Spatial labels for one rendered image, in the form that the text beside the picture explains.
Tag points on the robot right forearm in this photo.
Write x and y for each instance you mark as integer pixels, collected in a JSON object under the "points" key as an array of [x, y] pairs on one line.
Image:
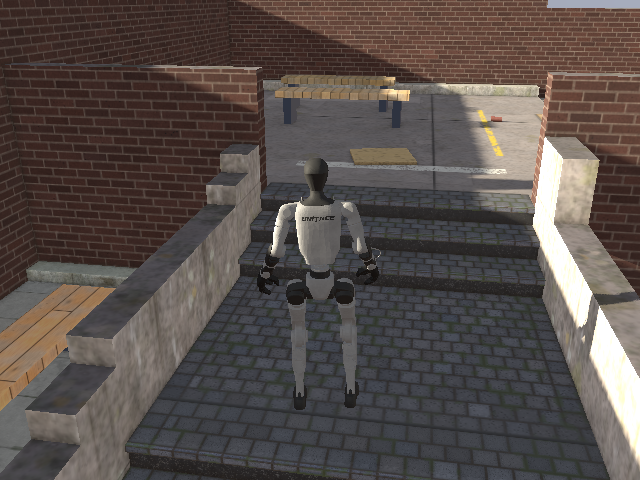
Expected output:
{"points": [[368, 258]]}

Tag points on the robot right upper arm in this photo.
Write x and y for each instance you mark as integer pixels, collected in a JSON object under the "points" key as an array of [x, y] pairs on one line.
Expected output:
{"points": [[348, 209]]}

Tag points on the robot left upper arm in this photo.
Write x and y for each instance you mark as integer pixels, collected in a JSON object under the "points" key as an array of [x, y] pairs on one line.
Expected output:
{"points": [[285, 213]]}

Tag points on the robot left thigh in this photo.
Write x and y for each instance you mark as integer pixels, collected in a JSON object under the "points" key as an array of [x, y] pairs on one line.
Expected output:
{"points": [[296, 297]]}

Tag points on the robot right thigh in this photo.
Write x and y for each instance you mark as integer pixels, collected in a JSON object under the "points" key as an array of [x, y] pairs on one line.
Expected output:
{"points": [[344, 293]]}

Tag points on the right robot hand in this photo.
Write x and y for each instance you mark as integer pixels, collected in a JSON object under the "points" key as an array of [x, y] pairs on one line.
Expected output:
{"points": [[374, 274]]}

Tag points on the left robot hand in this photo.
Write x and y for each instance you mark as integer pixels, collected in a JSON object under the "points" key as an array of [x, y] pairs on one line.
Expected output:
{"points": [[261, 283]]}

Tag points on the robot left forearm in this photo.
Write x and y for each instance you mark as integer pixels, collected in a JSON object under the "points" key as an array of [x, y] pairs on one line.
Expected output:
{"points": [[269, 264]]}

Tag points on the robot thigh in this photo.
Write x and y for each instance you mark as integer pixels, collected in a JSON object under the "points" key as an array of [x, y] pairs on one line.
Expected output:
{"points": [[344, 293], [296, 297]]}

